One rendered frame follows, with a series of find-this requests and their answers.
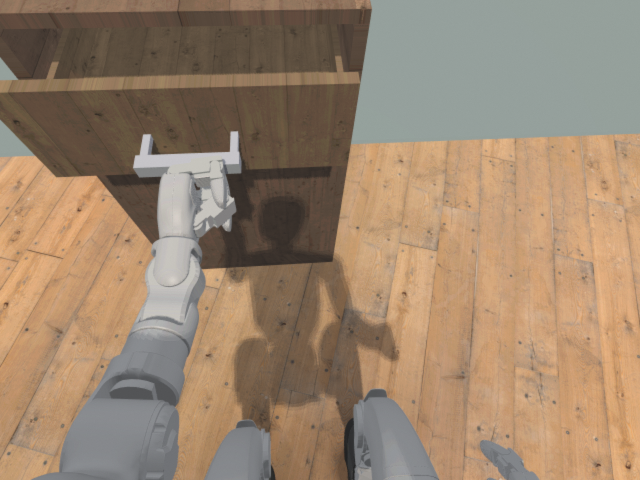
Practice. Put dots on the cabinet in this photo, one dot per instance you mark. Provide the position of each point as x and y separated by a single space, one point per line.
283 215

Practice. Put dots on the robot right thigh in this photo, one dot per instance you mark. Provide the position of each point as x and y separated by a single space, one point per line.
396 451

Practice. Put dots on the robot right shin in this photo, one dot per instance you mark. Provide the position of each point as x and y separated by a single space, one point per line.
362 460

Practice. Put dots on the right robot hand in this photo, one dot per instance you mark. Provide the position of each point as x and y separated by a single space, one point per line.
509 464

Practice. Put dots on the left robot upper arm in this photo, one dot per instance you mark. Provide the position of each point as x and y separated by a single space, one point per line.
122 439

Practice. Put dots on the left robot hand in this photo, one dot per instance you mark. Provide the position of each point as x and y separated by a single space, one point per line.
178 199

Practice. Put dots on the handle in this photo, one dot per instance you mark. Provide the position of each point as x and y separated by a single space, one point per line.
147 165

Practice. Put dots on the left robot forearm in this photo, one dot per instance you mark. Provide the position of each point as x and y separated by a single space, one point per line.
150 365

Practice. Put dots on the drawer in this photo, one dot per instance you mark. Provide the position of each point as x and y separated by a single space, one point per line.
282 87

